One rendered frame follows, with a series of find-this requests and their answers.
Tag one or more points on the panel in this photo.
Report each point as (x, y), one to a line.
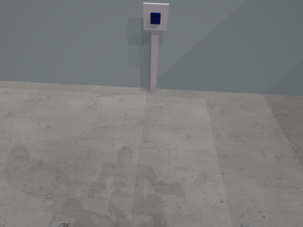
(163, 9)

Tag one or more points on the button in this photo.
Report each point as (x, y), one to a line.
(155, 18)

